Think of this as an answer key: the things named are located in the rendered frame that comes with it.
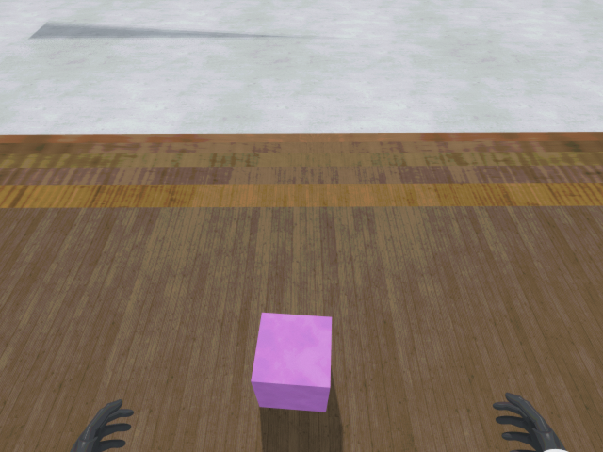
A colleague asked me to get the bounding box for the robot left hand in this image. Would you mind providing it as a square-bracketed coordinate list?
[70, 399, 134, 452]

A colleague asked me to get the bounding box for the carton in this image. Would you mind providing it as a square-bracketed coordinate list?
[251, 313, 332, 412]

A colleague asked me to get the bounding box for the robot right hand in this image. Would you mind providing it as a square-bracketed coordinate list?
[493, 393, 566, 452]

